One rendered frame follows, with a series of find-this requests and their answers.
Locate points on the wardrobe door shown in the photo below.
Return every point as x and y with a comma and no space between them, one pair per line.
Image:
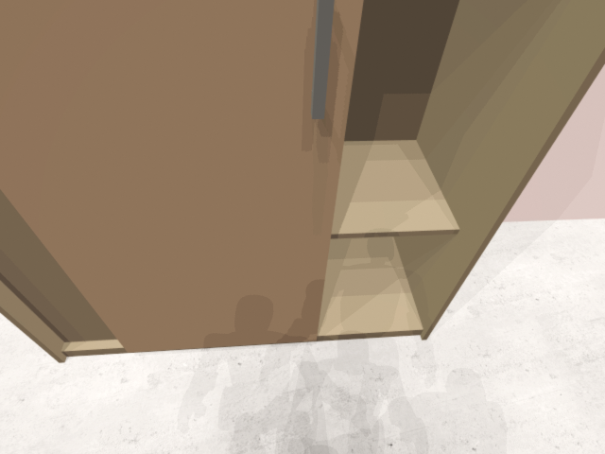
164,153
29,270

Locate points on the handle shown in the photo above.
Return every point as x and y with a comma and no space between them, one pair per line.
324,22

